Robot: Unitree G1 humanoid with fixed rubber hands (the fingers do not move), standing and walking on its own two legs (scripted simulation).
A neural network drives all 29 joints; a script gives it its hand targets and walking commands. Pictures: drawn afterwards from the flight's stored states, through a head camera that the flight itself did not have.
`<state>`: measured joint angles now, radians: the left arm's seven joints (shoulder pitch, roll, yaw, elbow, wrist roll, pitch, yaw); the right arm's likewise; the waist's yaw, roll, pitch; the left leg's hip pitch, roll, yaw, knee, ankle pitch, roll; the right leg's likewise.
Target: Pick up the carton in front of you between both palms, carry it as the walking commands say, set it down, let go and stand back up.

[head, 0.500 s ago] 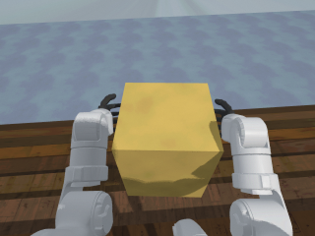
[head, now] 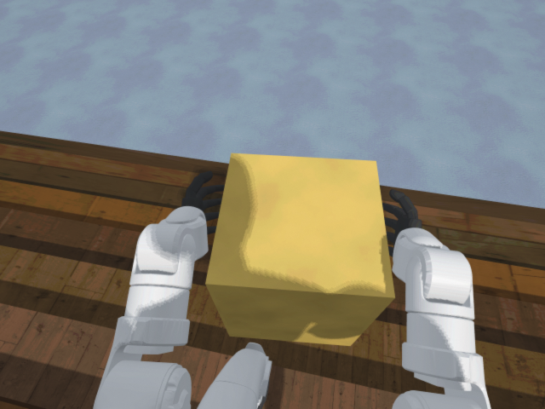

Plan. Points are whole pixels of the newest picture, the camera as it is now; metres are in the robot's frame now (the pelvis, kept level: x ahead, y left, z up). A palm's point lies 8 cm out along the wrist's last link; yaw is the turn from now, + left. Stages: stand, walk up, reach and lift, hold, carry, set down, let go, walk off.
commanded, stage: carry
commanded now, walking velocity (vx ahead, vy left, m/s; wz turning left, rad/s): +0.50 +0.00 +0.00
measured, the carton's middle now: (295, 257) +0.34 +0.04 -0.01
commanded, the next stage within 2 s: none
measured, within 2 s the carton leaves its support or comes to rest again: neither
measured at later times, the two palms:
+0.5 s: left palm (265, 129) +0.74 +0.18 -0.12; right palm (384, 138) +0.75 -0.12 -0.12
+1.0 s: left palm (286, 105) +1.15 +0.19 -0.37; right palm (363, 122) +1.11 -0.10 -0.38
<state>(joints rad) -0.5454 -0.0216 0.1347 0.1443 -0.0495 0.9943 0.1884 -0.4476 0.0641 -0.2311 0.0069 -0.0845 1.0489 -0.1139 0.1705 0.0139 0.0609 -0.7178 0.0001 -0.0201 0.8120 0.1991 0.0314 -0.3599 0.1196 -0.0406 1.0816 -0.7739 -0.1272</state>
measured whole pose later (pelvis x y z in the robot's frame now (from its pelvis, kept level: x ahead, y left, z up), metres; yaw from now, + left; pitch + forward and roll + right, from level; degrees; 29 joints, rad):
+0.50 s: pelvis +0.41 +0.03 -0.24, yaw +1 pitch +0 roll +1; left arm -0.51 -0.06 0.18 0.06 0.09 1.05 0.14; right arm -0.54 -0.03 -0.13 0.15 0.04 1.04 -0.14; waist -0.01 -0.05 -0.04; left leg -0.41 -0.11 0.14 1.63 -0.69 0.10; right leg -0.45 0.05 -0.10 0.62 0.12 -0.13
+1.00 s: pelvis +0.80 +0.08 -0.45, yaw +1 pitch +1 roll +1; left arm -0.53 -0.04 0.22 0.20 0.06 1.04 0.12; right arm -0.52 0.00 -0.11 0.20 0.01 1.07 -0.17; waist -0.12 0.01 -0.03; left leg -0.44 -0.13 0.11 0.91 -0.50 0.15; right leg -0.71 0.01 0.09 1.44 -0.46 -0.02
